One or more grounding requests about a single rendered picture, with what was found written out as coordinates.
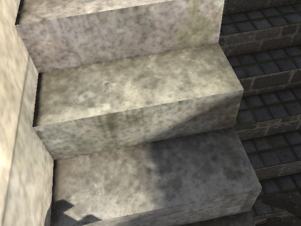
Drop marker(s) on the robot right hand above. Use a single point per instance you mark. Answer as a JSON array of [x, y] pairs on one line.
[[291, 202]]

